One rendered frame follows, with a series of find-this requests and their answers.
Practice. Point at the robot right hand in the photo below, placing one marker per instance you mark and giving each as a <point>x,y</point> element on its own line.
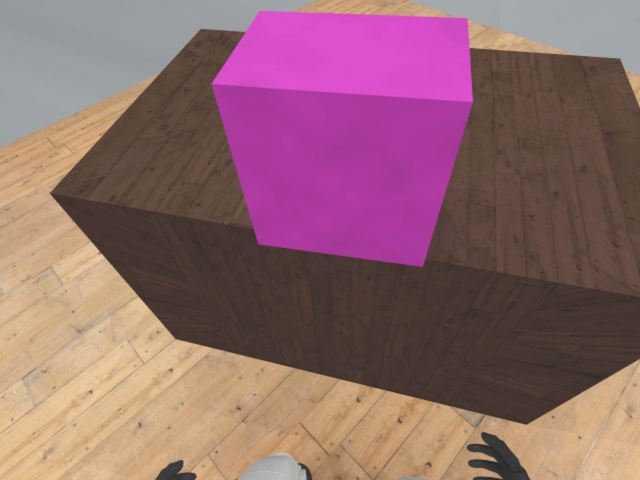
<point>507,465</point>

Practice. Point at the robot left hand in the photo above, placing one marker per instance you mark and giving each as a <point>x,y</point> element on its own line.
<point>170,472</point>

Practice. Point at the robot left thigh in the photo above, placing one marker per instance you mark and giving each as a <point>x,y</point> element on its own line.
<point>276,467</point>

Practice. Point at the left robot shin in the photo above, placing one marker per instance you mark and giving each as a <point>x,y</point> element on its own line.
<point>285,454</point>

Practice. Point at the carton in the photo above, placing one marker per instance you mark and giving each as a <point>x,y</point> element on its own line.
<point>344,128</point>

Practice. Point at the pedestal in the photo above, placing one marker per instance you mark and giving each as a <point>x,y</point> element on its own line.
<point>530,290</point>

